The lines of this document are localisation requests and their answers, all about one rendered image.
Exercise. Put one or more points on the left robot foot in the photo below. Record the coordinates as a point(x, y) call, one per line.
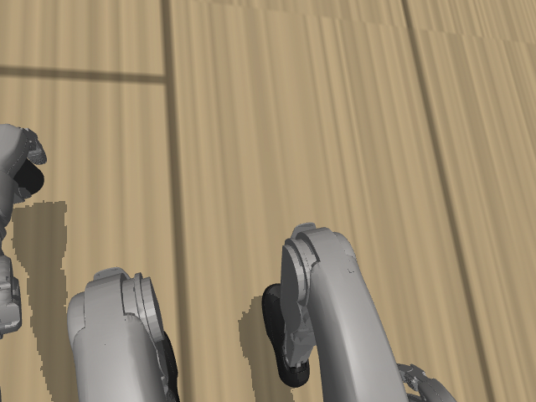
point(171, 368)

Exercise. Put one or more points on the left robot arm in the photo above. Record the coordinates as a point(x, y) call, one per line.
point(10, 299)

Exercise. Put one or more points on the left robot hand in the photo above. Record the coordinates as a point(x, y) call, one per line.
point(17, 144)

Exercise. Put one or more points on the right robot hand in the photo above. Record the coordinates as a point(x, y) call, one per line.
point(430, 390)

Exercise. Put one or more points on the right robot foot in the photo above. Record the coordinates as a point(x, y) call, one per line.
point(274, 325)

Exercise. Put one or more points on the can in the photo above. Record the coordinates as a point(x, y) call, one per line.
point(29, 177)

